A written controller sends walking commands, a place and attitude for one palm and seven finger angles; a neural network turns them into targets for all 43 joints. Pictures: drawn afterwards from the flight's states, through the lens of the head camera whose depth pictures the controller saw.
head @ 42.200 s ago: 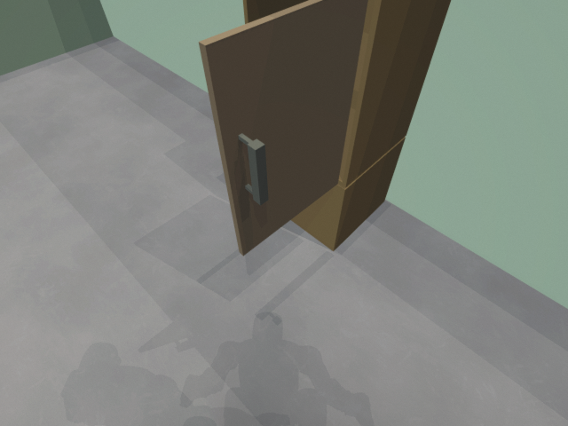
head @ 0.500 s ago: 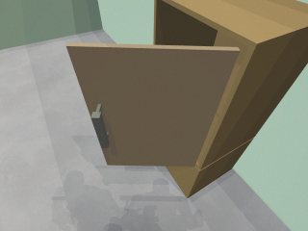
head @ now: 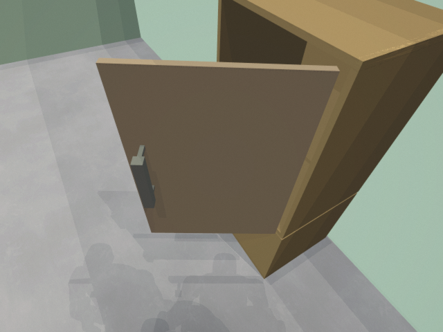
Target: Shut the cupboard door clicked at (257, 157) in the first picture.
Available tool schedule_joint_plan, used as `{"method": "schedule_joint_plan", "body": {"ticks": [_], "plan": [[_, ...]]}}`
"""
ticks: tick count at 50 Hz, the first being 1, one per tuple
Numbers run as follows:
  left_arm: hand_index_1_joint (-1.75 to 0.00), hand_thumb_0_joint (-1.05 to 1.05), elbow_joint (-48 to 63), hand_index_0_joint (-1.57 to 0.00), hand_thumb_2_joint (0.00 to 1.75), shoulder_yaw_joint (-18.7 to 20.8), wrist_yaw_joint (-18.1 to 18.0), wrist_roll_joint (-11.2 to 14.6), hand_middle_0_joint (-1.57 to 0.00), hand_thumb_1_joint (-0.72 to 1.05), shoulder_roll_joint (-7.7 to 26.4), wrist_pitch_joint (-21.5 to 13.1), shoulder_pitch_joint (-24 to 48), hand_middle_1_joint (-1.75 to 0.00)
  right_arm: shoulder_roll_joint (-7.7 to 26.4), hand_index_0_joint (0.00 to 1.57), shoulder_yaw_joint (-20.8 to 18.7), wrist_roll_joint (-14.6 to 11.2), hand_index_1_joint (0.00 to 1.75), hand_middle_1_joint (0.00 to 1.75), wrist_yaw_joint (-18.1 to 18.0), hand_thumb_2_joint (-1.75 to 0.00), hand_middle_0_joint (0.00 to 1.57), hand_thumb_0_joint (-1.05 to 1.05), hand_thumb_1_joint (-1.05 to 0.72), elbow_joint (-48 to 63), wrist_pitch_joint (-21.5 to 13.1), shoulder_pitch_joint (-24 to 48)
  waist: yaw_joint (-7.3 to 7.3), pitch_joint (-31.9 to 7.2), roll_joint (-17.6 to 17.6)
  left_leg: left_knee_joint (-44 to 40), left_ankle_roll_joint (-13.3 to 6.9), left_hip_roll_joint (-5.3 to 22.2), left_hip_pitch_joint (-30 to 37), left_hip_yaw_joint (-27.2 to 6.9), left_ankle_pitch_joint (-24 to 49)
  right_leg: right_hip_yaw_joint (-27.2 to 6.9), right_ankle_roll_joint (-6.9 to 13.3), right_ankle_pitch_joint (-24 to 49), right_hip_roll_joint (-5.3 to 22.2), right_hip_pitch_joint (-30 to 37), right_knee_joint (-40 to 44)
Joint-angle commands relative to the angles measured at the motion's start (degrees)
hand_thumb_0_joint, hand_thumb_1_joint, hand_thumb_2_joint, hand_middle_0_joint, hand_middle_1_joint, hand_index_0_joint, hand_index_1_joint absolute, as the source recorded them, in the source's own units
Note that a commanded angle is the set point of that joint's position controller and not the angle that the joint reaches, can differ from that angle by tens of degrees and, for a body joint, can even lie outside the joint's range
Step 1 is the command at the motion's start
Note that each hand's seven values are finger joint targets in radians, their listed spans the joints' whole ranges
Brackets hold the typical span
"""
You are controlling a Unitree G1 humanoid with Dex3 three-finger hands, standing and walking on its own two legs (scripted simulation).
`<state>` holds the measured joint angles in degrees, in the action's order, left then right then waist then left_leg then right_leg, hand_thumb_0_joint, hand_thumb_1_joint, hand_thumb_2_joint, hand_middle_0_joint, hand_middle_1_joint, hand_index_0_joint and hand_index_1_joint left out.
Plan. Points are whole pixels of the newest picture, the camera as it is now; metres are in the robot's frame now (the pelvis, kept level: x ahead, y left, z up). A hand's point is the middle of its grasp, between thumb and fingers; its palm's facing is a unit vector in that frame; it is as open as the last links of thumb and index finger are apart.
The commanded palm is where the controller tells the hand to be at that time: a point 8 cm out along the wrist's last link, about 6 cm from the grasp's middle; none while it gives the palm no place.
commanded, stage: look again from close up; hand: left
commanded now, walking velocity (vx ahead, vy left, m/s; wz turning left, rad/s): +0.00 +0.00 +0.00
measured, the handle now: (145, 177) +0.44 +0.20 -0.02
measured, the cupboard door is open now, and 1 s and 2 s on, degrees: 59 59 59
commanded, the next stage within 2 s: raise the hand and make a fist in 0.24 s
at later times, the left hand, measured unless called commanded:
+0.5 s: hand (121, 321) +0.15 +0.18 -0.05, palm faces +0.25 -0.96 -0.14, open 7.3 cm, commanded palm +0.09 +0.22 -0.06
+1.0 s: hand (133, 312) +0.17 +0.16 -0.05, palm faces +0.04 -1.00 -0.05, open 5.0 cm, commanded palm +0.13 +0.22 -0.04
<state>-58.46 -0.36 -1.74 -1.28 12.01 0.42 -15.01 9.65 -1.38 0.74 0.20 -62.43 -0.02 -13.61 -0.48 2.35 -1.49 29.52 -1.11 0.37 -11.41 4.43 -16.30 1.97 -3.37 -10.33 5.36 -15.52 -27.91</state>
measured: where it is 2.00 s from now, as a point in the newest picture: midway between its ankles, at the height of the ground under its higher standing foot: outside the picture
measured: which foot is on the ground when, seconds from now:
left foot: down 0.00-1.00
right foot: down 0.00-1.00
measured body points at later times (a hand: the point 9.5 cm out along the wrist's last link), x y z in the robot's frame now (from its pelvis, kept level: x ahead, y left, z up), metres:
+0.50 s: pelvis -0.01 -0.01 -0.01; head -0.02 -0.01 +0.44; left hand +0.14 +0.23 -0.04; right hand +0.06 -0.26 -0.13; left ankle +0.00 +0.10 -0.74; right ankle +0.05 -0.16 -0.73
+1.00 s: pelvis -0.02 -0.04 -0.12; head +0.05 -0.03 +0.33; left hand +0.16 +0.22 -0.04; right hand +0.23 -0.22 -0.18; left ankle +0.00 +0.10 -0.74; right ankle +0.05 -0.15 -0.74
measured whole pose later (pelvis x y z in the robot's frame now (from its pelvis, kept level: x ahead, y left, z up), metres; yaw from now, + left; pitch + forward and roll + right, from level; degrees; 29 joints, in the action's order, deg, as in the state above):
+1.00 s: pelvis -0.02 -0.04 -0.12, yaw +5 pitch +15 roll -2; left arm 6.2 8.5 20.1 16.4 13.4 -23.0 -24.4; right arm 10.7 0.3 -1.5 -3.5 -29.9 -14.7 -8.4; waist 3.6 -7.1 1.4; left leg 76.0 2.4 1.8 -56.6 -4.8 -34.3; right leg 4.8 0.3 -29.6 2.3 -57.6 -72.5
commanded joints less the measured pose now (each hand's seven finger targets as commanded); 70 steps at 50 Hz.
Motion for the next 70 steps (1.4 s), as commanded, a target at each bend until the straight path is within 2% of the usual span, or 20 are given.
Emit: {"method": "schedule_joint_plan", "body": {"ticks": [1, 16, 17, 18, 19, 20, 21, 22, 23, 24, 25, 28, 30, 35, 38, 43, 48, 51, 60, 70], "plan": [[-0.30, 0.00, 2.0, -0.20, 0.90, 1.4, -0.9, 0.3, -0.20, 0.90, 5.8, -1.1, -2.5, -0.30, 7.1, 0.20, -1.1, -0.2, 0.30, 0.30, -0.6, -0.90, 0.20, 0.00, -0.90, 2.2, -1.1, -0.5, 0.67, 0.6, 2.3, -9.4, 0.1, 5.2, -4.4, -5.8, 2.3, -1.9, 3.1, -0.6, 1.7, 2.6, 4.5], [-0.30, 0.00, -0.4, -0.20, 0.90, 1.4, -1.0, 0.1, -0.20, 0.90, 3.9, -1.4, -4.9, -0.30, 5.1, 0.20, -1.2, -0.4, 0.30, 0.30, -0.7, -0.90, 0.20, 0.00, -0.90, -0.3, -0.9, -3.1, 0.37, 2.3, 1.8, -10.6, 0.2, 4.8, -3.9, -5.3, -0.8, -2.8, 3.3, -2.2, 1.7, 1.0, 6.0], [-0.30, 0.00, -3.1, -0.20, 0.90, 1.0, -2.8, -0.4, -0.20, 0.90, 4.6, -1.4, -6.2, -0.30, 7.0, 0.20, -0.3, -0.6, 0.30, 0.30, -0.8, -0.90, 0.20, 0.00, -0.90, 3.6, -1.8, -2.0, 0.72, 0.4, 2.6, -2.4, 1.2, 7.0, -5.6, -3.3, 10.1, -1.9, 3.7, 7.1, 2.4, 3.9, 1.0], [-0.30, 0.00, 94.6, -0.20, 0.90, 24.2, -2.8, 5.9, -0.20, 0.90, 38.2, -17.0, 47.0, -0.30, 19.3, 0.20, -2.0, -0.4, 0.30, 0.30, -6.6, -0.90, 0.20, 0.00, -0.90, 21.5, -12.6, -3.6, -8.33, -22.9, 5.3, -3.1, 0.7, 4.5, 8.9, -4.5, 15.2, 0.8, 5.0, 8.6, -4.0, 9.5, -7.2], [-0.32, 0.00, 74.8, -0.22, 0.90, 2.4, -3.4, 7.3, -0.22, 0.90, 8.5, -12.0, 2.6, -0.32, 9.6, 0.20, 0.9, -4.0, 0.30, 0.30, -6.3, -0.90, 0.20, 0.00, -0.90, 23.3, -16.6, 1.7, 1.03, -28.5, 22.3, -4.4, 2.5, 1.8, 9.6, -4.2, 15.0, 4.0, 5.5, -2.4, -5.6, 1.6, -6.5], [-0.34, 0.00, 67.3, -0.24, 0.90, -1.2, -4.4, 10.8, -0.24, 0.90, -3.5, -3.7, -10.9, -0.34, 8.7, 0.20, 0.7, -3.4, 0.30, 0.30, -5.7, -0.90, 0.20, 0.00, -0.90, 22.3, -19.2, 3.4, 0.94, -19.0, 17.7, -7.2, 4.7, 2.7, 1.3, -6.0, 8.5, 6.0, 4.6, -5.5, -5.7, 1.5, -7.4], [-0.36, 0.00, 60.4, -0.25, 0.90, -2.0, -5.5, 10.7, -0.25, 0.90, -3.9, -3.6, -6.0, -0.36, 9.1, 0.20, 0.5, -4.6, 0.30, 0.30, -5.3, -0.90, 0.20, 0.00, -0.90, 20.5, -21.0, 2.5, -2.42, -1.5, 6.8, -6.8, 3.2, 1.2, -9.6, -7.5, -4.7, 5.7, 3.6, -6.7, -5.0, -4.3, -4.5], [-0.38, 0.00, 59.8, -0.27, 0.90, 1.3, -5.5, 10.6, -0.27, 0.90, -1.4, -6.7, -1.5, -0.38, 10.9, 0.20, -0.9, -3.7, 0.30, 0.30, -4.7, -0.90, 0.20, 0.00, -0.90, 22.4, -22.0, 2.2, -3.91, 6.7, 0.3, -4.3, 2.3, 0.0, -14.6, -8.5, -10.2, 5.1, 3.3, -11.2, -4.3, -8.7, -1.8], [-0.40, 0.00, 55.4, -0.29, 0.90, 4.0, -4.5, 9.7, -0.29, 0.90, -0.1, -10.5, -4.1, -0.40, 11.3, 0.20, -1.6, -2.6, 0.30, 0.30, -4.0, -0.90, 0.20, 0.00, -0.90, 24.0, -22.7, 1.8, -3.52, 8.1, -4.6, -0.9, 2.1, -1.1, -17.8, -8.0, -12.3, 5.3, 3.3, -16.6, -4.2, -13.5, -2.7], [-0.42, 0.00, 51.0, -0.31, 0.90, 5.7, -2.6, 10.1, -0.31, 0.90, -0.8, -15.2, -8.7, -0.42, 11.2, 0.20, -2.2, -1.7, 0.30, 0.30, -3.2, -0.90, 0.20, 0.00, -0.90, 25.9, -22.9, 2.2, -1.98, 6.6, -8.4, 2.4, 2.5, -1.5, -21.2, -7.6, -13.3, 5.7, 3.4, -20.5, -4.4, -16.9, -5.5], [-0.44, 0.00, 46.9, -0.33, 0.90, 8.5, 0.3, 11.0, -0.33, 0.90, 0.0, -19.8, -15.6, -0.44, 10.8, 0.20, -2.9, -1.6, 0.30, 0.30, -2.1, -0.90, 0.20, 0.00, -0.90, 28.3, -23.2, 3.0, 1.30, 3.8, -5.2, 6.1, 3.1, -2.6, -23.5, -5.6, -11.8, 4.9, 4.2, -21.7, -4.2, -17.4, -8.1], [-0.50, 0.00, 44.2, -0.38, 0.90, 12.6, 11.8, 14.9, -0.38, 0.90, 1.0, -36.4, -20.1, -0.50, 10.4, 0.20, -4.3, -0.3, 0.30, 0.30, 0.2, -0.90, 0.20, 0.00, -0.90, 32.6, -22.5, 4.8, 4.09, -5.3, -10.4, 19.1, 3.3, -2.8, -33.5, -3.1, -9.7, 0.7, 5.1, -25.7, -3.5, -21.9, -17.1], [-0.54, 0.00, 44.0, -0.42, 0.90, 16.2, 18.7, 15.3, -0.42, 0.90, 5.4, -42.4, -21.5, -0.54, 10.8, 0.20, -5.4, -0.9, 0.30, 0.30, 1.3, -0.90, 0.20, 0.00, -0.90, 36.0, -21.7, 5.4, 5.27, -9.7, -3.1, 24.7, 2.6, -3.0, -38.1, -2.8, -10.3, -3.2, 6.2, -24.8, -2.4, -22.8, -21.7], [-0.64, 0.00, 64.4, -0.51, 0.90, 14.7, 21.2, 20.1, -0.51, 0.90, 7.8, -34.9, -9.7, -0.64, 11.3, 0.20, -4.2, -3.0, 0.30, 0.30, -1.6, -0.90, 0.20, 0.00, -0.90, 44.9, -20.3, 7.1, 3.12, -16.7, 0.6, 28.2, 0.6, -3.1, -40.8, -3.5, -19.1, -7.0, 4.7, -36.2, -3.0, -27.4, -22.5], [-0.70, 0.00, 79.0, -0.57, 0.90, 12.7, 17.9, 19.4, -0.57, 0.90, 7.9, -36.3, -4.6, -0.70, 10.8, 0.20, -3.4, -2.3, 0.30, 0.30, -3.2, -0.90, 0.20, 0.00, -0.90, 44.8, -20.5, 5.2, 0.94, -19.1, 5.8, 31.1, 0.0, -2.0, -39.2, -5.1, -15.7, -5.9, 4.9, -30.4, -4.1, -30.3, -26.0], [-0.80, 0.00, 78.8, -0.66, 0.90, 9.7, 19.2, 18.0, -0.66, 0.90, 6.8, -35.3, -4.3, -0.80, 11.3, 0.20, -2.8, -1.9, 0.30, 0.30, -4.8, -0.90, 0.20, 0.00, -0.90, 41.1, -19.8, 3.1, -1.60, -20.6, 4.5, 35.9, -0.5, -0.6, -40.1, -6.4, -8.5, -3.0, 4.8, -18.9, -5.6, -32.8, -30.8], [-0.90, 0.00, 74.6, -0.75, 0.90, 13.8, 22.2, 19.3, -0.75, 0.90, 8.3, -23.5, -12.3, -0.90, 10.2, 0.20, -3.1, -3.1, 0.30, 0.30, -5.0, -0.90, 0.20, 0.00, -0.90, 41.8, -17.3, 4.3, 1.70, -25.2, 0.8, 34.1, 0.0, -1.0, -40.2, -5.9, -3.1, -2.7, 4.3, -12.1, -5.1, -24.7, -29.8], [-0.96, 0.00, 76.0, -0.81, 0.90, 16.7, 21.3, 20.2, -0.81, 0.90, 8.6, -20.1, -14.3, -0.96, 9.0, 0.20, -2.9, -3.0, 0.30, 0.30, -4.8, -0.90, 0.20, 0.00, -0.90, 42.8, -15.9, 5.3, 3.65, -27.0, 0.9, 32.9, 0.3, -1.3, -39.6, -6.0, 0.4, -2.1, 4.3, -7.3, -4.8, -21.0, -30.5], [-1.14, 0.00, 76.4, -0.97, 0.90, 12.7, 18.6, 19.4, -0.97, 0.90, 6.4, -26.2, -11.7, -1.14, 9.7, 0.20, -2.2, -2.3, 0.30, 0.30, -4.5, -0.90, 0.20, 0.00, -0.90, 42.5, -16.0, 4.0, 1.76, -21.2, 0.7, 30.7, 0.5, -1.1, -39.2, -6.6, -3.1, 0.3, 4.8, -11.7, -5.3, -26.9, -31.2], [-1.34, 0.00, 79.6, -1.15, 0.90, 14.4, 16.7, 18.9, -1.15, 0.90, 9.0, -25.5, -10.5, -1.34, 10.5, 0.20, -2.1, -2.5, 0.30, 0.30, -4.8, -0.90, 0.20, 0.00, -0.90, 44.4, -14.2, 2.3, 2.24, -22.3, 5.0, 27.4, 0.6, -1.2, -35.6, -6.6, -3.5, 1.5, 5.1, -11.3, -5.8, -25.4, -30.4]]}}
